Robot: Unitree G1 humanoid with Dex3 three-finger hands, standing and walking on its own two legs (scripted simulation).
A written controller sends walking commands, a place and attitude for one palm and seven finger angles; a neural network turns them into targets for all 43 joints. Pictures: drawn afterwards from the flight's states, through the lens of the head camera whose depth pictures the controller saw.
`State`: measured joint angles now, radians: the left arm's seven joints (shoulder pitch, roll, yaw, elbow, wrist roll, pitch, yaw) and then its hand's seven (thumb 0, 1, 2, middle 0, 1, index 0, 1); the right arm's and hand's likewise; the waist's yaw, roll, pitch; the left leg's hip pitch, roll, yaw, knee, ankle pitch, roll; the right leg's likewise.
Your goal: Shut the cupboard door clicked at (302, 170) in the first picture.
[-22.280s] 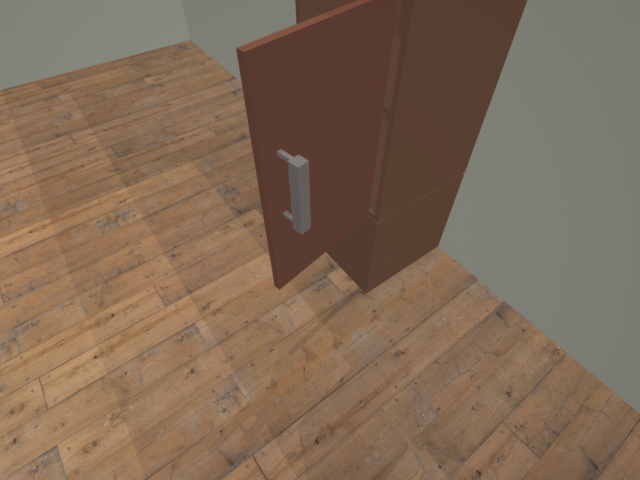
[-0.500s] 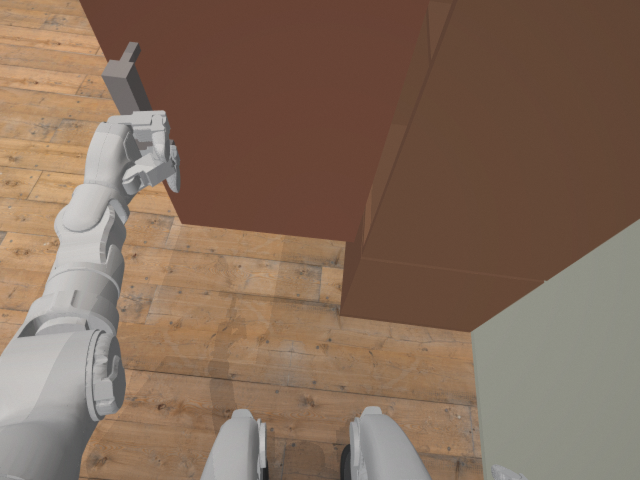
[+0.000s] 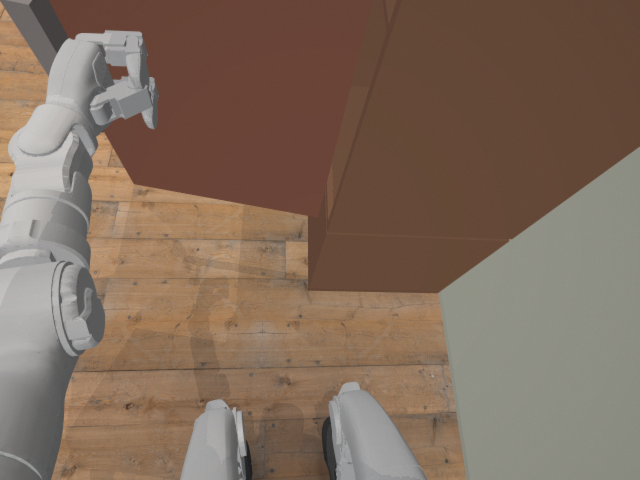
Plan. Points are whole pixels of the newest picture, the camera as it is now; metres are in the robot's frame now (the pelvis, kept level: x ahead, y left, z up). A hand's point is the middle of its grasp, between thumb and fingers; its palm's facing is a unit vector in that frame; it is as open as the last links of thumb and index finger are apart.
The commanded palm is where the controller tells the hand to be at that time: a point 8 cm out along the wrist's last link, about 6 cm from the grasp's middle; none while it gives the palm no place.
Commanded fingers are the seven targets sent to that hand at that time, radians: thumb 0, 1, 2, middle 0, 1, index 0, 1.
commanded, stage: push the door shut along its arc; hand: left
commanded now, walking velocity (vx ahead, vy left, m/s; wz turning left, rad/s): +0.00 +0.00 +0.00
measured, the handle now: (73, 56) +0.61 +0.22 +0.09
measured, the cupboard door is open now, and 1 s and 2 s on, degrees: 81 70 69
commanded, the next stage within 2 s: pull the fist back off the door in 0.70 s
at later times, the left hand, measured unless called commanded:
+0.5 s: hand (156, 74) +0.57 +0.13 +0.10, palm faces -0.34 -0.94 -0.02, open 3.1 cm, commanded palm +0.60 +0.14 +0.09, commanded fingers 0.00 0.90 0.90 -1.30 -1.50 -1.30 -1.50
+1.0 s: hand (187, 52) +0.61 +0.10 +0.10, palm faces +0.08 -0.99 +0.09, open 3.2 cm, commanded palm +0.59 +0.11 +0.09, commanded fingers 0.00 0.90 0.90 -1.30 -1.50 -1.30 -1.50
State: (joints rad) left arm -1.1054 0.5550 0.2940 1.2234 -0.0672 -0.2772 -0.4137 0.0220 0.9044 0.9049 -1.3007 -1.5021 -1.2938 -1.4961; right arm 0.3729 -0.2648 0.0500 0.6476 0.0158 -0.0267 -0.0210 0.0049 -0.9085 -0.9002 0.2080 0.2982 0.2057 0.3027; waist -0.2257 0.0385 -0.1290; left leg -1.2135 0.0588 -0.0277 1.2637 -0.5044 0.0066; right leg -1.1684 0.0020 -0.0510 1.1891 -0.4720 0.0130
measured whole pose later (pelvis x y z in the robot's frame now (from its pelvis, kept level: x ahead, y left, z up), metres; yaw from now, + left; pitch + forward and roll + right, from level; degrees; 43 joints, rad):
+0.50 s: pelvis +0.00 -0.01 -0.01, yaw -1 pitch +28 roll -5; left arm -1.28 0.65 0.25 1.31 -0.04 -0.20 -0.50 0.02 0.86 0.92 -1.30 -1.50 -1.32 -1.50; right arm 0.36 -0.27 0.06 0.66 0.00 -0.04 -0.04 0.00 -0.91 -0.90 0.21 0.30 0.21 0.30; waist -0.25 0.04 -0.11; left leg -1.28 0.07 -0.05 1.31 -0.53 0.00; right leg -1.23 0.02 -0.07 1.22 -0.49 0.00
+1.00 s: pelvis -0.01 +0.00 -0.02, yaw -1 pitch +31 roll -5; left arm -1.39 0.49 0.38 1.33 0.04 -0.19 0.08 0.03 0.88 0.97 -1.30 -1.50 -1.33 -1.50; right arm 0.41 -0.23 0.07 0.65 -0.08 -0.08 0.03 0.00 -0.91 -0.90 0.21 0.30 0.21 0.30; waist -0.29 0.06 -0.14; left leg -1.39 0.06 -0.05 1.35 -0.51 0.00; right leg -1.33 0.01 -0.07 1.26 -0.47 0.02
